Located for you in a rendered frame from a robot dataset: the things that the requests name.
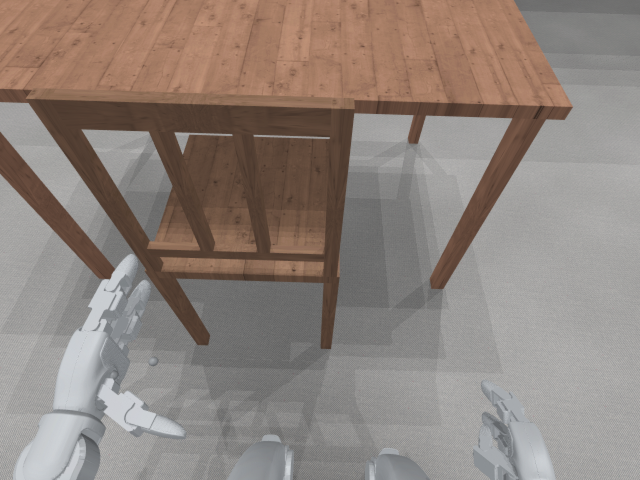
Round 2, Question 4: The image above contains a chair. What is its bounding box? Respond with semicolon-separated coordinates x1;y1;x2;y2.
26;88;355;349

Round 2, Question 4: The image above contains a robot right shin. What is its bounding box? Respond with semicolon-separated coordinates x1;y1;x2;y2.
378;448;399;456

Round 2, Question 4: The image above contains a robot left forearm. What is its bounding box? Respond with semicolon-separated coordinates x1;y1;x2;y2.
13;410;106;480

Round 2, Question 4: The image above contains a table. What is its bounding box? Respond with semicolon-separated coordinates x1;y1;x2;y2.
0;0;573;289

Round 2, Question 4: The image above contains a robot right hand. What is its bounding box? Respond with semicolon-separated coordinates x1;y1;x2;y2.
473;379;556;480

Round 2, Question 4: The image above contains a left robot thigh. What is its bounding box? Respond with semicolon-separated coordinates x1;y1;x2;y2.
227;441;294;480

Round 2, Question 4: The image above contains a robot left hand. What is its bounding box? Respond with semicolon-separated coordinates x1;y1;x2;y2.
53;254;186;439

